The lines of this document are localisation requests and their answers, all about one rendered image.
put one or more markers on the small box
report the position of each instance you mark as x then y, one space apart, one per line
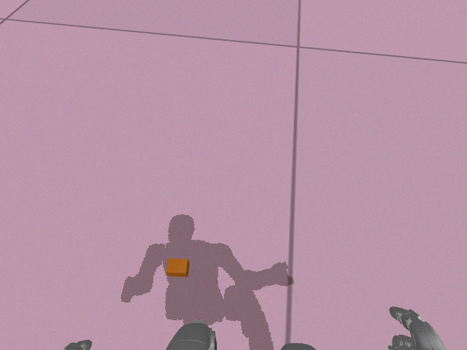
177 267

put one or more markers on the right robot hand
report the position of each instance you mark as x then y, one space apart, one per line
423 336

